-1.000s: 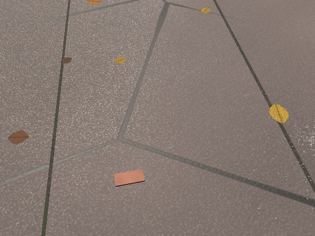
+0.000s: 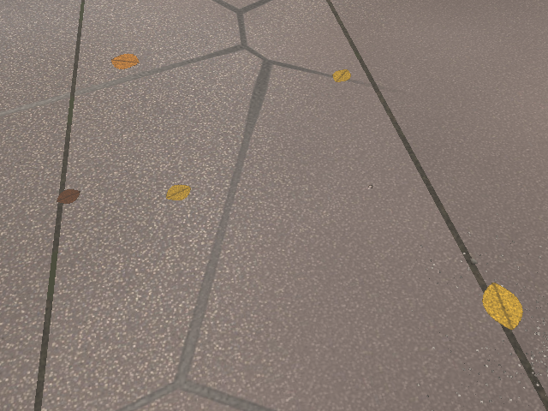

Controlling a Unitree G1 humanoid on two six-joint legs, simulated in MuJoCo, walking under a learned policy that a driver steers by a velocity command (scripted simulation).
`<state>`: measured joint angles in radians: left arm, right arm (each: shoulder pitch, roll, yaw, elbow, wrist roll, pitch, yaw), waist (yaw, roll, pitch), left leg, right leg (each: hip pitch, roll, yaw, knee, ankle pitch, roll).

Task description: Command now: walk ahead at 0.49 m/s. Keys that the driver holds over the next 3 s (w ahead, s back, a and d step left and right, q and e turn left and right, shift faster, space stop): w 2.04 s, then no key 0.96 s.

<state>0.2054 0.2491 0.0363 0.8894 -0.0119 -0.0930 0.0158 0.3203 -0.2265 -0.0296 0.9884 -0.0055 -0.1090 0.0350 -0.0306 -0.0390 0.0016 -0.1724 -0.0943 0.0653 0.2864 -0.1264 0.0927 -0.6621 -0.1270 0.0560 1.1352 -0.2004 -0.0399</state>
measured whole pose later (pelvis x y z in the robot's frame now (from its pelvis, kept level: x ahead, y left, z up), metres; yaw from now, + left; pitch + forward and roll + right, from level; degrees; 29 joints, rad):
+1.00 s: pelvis +0.55 -0.01 -0.01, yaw +1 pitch +2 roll +0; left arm 0.29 0.26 0.05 0.95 -0.02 -0.10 0.00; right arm 0.19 -0.24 -0.05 0.91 0.00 -0.10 0.03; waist 0.00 -0.03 0.02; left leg -0.34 -0.04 0.07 0.45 -0.14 0.07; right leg -0.43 -0.05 0.03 1.19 -0.35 -0.05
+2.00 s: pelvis +1.10 -0.02 -0.02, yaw +1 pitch +2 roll -1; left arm 0.40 0.25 0.07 1.03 -0.01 -0.06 0.01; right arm 0.01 -0.23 -0.06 0.86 0.01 -0.10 0.04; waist 0.05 0.00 0.02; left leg -0.50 0.02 0.04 0.54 -0.08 0.06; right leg 0.01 -0.02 -0.04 0.50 -0.44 0.00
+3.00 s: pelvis +1.30 -0.03 -0.01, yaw +1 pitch -1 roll +0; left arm 0.07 0.21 0.06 1.05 0.00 0.01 0.03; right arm 0.28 -0.19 -0.02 1.12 -0.01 0.00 -0.04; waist -0.02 0.00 0.04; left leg -0.10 0.02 0.04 0.51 -0.40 0.00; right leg -0.35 0.01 -0.03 0.53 -0.17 -0.03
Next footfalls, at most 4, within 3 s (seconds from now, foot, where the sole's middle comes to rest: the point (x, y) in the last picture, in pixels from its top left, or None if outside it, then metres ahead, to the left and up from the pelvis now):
0.30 right None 0.33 -0.17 -0.78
0.86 left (248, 362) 0.65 0.07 -0.78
1.42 right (328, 262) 0.95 -0.16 -0.78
1.98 left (245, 189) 1.26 0.09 -0.78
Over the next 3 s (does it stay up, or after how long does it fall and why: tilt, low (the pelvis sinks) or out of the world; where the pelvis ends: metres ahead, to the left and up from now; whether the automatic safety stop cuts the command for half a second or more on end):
stays up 1.30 -0.03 -0.01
